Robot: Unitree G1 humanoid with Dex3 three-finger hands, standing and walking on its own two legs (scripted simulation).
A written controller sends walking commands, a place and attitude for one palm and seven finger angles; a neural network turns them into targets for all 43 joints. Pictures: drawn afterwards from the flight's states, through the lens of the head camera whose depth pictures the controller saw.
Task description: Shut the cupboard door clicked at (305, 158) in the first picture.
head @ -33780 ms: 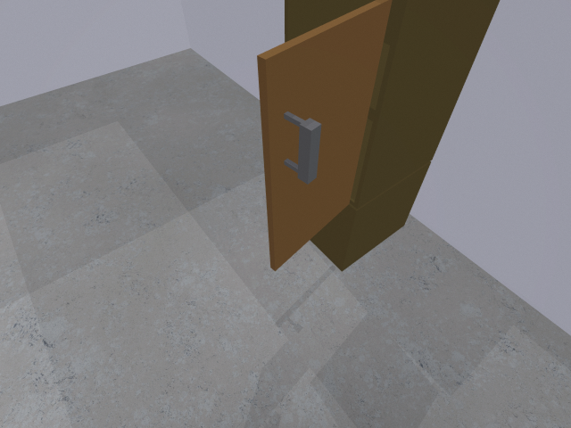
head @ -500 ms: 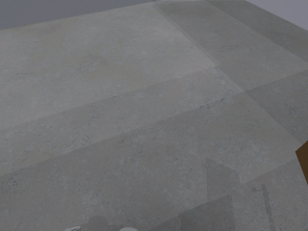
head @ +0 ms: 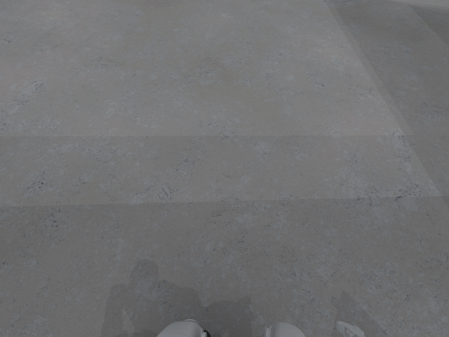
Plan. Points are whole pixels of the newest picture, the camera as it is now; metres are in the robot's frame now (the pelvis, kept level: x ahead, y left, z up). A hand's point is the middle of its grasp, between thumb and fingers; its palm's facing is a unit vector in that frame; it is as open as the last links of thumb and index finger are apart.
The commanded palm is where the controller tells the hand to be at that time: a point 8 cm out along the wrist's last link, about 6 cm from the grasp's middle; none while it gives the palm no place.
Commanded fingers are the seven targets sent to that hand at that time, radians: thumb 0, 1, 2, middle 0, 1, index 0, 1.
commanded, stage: walk to a spot facing it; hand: left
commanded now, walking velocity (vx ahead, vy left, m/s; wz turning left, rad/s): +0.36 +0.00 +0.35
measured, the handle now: out of the picture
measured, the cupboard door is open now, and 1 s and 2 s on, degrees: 59 59 59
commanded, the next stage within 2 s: turn to face it in 0.50 s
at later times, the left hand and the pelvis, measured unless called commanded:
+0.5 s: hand (174, 224) +0.35 +0.14 -0.13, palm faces +0.13 -0.97 -0.20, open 7.4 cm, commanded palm none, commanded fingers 0.00 0.90 0.90 -0.20 -0.30 -0.20 -0.30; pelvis +0.23 -0.05 +0.01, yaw +12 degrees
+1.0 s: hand (157, 265) +0.27 +0.17 -0.17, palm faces +0.28 -0.95 -0.15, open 7.4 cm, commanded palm none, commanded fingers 0.00 0.90 0.90 -0.20 -0.30 -0.20 -0.30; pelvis +0.33 +0.00 +0.01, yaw +10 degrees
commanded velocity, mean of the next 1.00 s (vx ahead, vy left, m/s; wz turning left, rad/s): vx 0.10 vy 0.00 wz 0.02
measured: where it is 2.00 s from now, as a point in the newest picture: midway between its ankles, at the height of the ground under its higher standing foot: (216, 288)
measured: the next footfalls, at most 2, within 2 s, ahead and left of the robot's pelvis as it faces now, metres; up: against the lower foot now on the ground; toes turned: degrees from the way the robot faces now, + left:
right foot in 0.40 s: +0.34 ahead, -0.15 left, +0.00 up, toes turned +4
left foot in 0.80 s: +0.38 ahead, +0.12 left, +0.00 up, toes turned +20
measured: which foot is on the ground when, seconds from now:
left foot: down 0.00-0.42, up 0.44-0.78, down 0.80-1.00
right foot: up 0.00-0.38, down 0.40-0.82, up 0.84-1.00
